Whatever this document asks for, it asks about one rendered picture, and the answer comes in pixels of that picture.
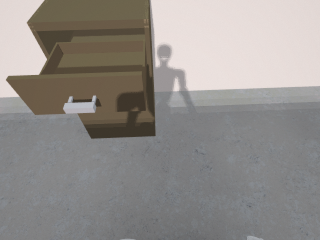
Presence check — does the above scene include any handle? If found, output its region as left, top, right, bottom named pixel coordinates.
left=63, top=95, right=97, bottom=114

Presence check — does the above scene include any cabinet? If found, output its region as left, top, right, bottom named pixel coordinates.
left=27, top=0, right=156, bottom=139

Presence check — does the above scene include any drawer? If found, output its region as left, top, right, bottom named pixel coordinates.
left=6, top=39, right=147, bottom=115

